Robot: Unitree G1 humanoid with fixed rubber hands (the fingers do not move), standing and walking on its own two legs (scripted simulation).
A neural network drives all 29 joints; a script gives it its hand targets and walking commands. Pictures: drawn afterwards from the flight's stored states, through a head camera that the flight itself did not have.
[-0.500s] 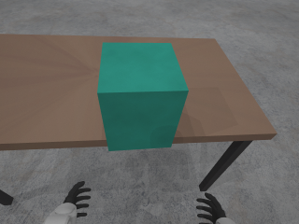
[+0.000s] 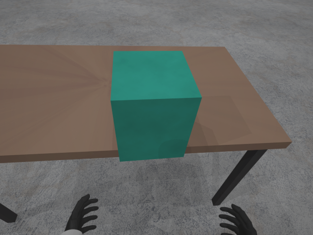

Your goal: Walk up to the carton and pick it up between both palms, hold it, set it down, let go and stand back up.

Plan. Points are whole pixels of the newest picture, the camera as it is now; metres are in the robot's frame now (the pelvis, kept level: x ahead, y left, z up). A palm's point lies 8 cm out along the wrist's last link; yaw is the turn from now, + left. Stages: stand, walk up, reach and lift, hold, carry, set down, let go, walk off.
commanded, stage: reach and lift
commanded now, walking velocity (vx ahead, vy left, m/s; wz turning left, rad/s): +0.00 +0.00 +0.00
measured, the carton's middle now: (150, 107) +0.47 +0.03 +0.07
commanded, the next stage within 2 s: none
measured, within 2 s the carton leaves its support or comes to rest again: neither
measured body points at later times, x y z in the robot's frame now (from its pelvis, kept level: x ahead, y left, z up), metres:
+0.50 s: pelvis +0.04 +0.00 +0.00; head +0.04 +0.01 +0.45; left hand +0.22 +0.19 +0.02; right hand +0.22 -0.21 +0.02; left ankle +0.02 +0.13 -0.75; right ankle +0.02 -0.11 -0.75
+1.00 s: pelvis +0.04 +0.00 +0.00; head +0.03 +0.01 +0.45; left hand +0.27 +0.19 +0.07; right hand +0.27 -0.21 +0.07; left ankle +0.02 +0.13 -0.75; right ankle +0.02 -0.11 -0.75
